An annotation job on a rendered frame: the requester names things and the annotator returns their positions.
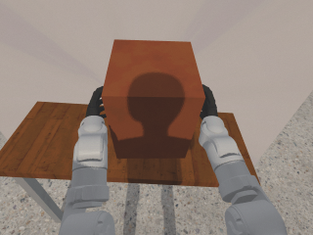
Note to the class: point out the robot left upper arm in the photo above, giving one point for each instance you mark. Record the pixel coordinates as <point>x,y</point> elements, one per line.
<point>88,223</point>

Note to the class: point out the robot right hand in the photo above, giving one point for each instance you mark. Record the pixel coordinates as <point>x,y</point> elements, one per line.
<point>209,107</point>

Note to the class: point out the table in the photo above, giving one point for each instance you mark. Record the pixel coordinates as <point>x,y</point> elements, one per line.
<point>43,145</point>

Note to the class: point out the carton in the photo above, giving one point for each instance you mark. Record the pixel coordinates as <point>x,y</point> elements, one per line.
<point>152,96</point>

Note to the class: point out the robot right upper arm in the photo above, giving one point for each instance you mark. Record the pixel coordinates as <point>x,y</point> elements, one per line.
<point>254,218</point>

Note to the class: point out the robot left hand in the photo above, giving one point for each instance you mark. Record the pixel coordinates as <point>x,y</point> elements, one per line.
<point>94,108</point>

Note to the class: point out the left robot forearm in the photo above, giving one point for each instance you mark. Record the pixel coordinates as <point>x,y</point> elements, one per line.
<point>89,187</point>

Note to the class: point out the right robot forearm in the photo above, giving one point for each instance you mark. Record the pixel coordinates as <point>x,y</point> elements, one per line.
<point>236,184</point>

